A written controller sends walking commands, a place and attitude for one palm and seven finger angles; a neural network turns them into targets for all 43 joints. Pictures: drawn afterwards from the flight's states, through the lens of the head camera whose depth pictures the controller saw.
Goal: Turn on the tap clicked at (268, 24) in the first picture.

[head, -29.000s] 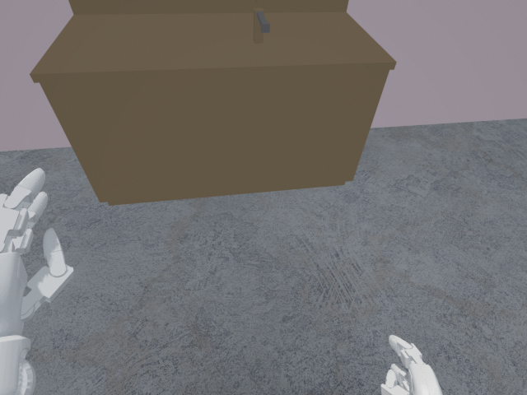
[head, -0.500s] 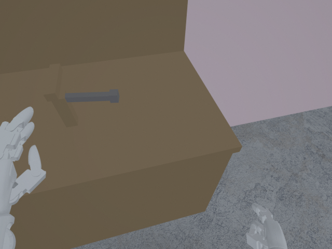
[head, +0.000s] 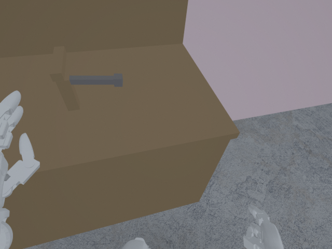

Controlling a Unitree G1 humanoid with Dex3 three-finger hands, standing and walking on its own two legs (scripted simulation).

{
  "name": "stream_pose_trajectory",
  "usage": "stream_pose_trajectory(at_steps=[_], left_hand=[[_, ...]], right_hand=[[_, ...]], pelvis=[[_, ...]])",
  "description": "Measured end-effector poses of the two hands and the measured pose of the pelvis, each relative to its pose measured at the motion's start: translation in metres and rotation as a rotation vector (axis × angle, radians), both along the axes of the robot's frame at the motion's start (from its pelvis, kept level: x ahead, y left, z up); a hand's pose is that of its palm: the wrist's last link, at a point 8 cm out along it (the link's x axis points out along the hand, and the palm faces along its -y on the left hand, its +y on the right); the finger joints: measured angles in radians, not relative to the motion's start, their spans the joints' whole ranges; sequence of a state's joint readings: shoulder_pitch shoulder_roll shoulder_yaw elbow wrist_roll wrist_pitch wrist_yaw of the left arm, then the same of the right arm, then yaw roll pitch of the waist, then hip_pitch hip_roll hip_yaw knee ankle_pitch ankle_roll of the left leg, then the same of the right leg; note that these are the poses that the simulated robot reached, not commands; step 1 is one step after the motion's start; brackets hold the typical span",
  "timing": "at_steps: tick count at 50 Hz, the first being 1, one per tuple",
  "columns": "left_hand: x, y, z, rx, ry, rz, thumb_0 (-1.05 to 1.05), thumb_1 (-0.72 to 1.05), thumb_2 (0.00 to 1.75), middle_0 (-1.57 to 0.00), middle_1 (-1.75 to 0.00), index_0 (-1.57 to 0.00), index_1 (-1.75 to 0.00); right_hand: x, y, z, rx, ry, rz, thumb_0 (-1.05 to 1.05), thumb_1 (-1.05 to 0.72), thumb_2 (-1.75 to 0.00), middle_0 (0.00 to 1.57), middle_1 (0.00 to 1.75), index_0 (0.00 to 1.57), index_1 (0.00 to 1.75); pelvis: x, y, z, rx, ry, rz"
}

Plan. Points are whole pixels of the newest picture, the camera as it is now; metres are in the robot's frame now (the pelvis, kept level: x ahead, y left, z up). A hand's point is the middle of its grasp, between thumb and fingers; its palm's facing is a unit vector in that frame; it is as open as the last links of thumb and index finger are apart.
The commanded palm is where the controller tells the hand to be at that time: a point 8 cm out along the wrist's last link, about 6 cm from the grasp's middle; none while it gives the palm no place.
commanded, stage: step back with the hand held close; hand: left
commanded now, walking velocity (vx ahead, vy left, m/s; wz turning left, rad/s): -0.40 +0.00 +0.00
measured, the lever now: (118, 80) +0.55 +0.19 +0.10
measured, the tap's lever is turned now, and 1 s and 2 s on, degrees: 79 79 79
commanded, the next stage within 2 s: stop stepping back and stand still in 0.44 s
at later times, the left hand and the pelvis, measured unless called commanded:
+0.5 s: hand out of the picture +0.12 +0.24 +0.19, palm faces +0.38 -0.85 -0.36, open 7.4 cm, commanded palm +0.07 +0.28 +0.20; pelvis -0.09 +0.00 +0.02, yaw +0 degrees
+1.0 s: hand out of the picture +0.00 +0.24 +0.19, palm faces +0.45 -0.80 -0.39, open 7.4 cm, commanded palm -0.05 +0.27 +0.20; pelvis -0.19 -0.02 +0.01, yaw +3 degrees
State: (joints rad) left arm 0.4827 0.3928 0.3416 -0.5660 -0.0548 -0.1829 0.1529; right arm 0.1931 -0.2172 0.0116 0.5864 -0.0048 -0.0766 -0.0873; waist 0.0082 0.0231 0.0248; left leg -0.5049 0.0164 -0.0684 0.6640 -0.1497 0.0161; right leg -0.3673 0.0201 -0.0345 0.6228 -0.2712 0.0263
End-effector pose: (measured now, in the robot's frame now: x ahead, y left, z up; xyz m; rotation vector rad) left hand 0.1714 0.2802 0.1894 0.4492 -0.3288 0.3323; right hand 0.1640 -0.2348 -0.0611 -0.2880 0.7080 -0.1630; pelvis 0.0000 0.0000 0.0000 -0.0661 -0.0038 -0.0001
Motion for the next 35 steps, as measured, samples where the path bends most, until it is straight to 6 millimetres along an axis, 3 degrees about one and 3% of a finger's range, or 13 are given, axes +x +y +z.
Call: stream_pose_trajectory(at_steps=[6, 12, 20, 27, 35], left_hand=[[-0.017, 0.001, 0.007, 0.049, -0.010, 0.034, 0.01, 0.89, 0.90, -0.21, -0.30, -0.21, -0.30], [-0.038, -0.008, 0.006, -0.023, -0.007, 0.010, 0.01, 0.89, 0.90, -0.21, -0.30, -0.21, -0.30], [-0.060, 0.016, -0.002, -0.010, 0.019, 0.025, 0.01, 0.89, 0.90, -0.21, -0.30, -0.21, -0.30], [-0.101, -0.003, 0.014, -0.009, 0.029, 0.009, 0.01, 0.89, 0.90, -0.21, -0.30, -0.20, -0.30], [-0.153, -0.021, 0.004, -0.013, 0.092, 0.036, 0.01, 0.89, 0.90, -0.21, -0.30, -0.21, -0.30]], right_hand=[[-0.012, 0.003, -0.003, 0.023, 0.013, 0.038, 0.01, -0.90, -0.90, 0.20, 0.30, 0.20, 0.30], [-0.027, 0.007, -0.001, 0.027, 0.081, 0.049, 0.01, -0.90, -0.90, 0.20, 0.30, 0.20, 0.30], [-0.041, 0.022, 0.009, 0.026, 0.021, 0.056, 0.01, -0.90, -0.90, 0.20, 0.30, 0.20, 0.30], [-0.083, 0.029, 0.013, 0.094, -0.022, 0.085, 0.01, -0.90, -0.90, 0.20, 0.30, 0.20, 0.30], [-0.146, -0.003, -0.002, 0.104, 0.033, 0.029, 0.01, -0.90, -0.90, 0.20, 0.30, 0.20, 0.30]], pelvis=[[-0.012, -0.008, 0.002, -0.007, 0.011, 0.020], [-0.023, -0.007, 0.010, 0.033, 0.021, 0.036], [-0.061, 0.003, 0.008, 0.066, 0.022, 0.027], [-0.100, -0.004, 0.015, 0.041, 0.004, 0.005], [-0.145, -0.020, 0.014, 0.057, -0.013, 0.009]])
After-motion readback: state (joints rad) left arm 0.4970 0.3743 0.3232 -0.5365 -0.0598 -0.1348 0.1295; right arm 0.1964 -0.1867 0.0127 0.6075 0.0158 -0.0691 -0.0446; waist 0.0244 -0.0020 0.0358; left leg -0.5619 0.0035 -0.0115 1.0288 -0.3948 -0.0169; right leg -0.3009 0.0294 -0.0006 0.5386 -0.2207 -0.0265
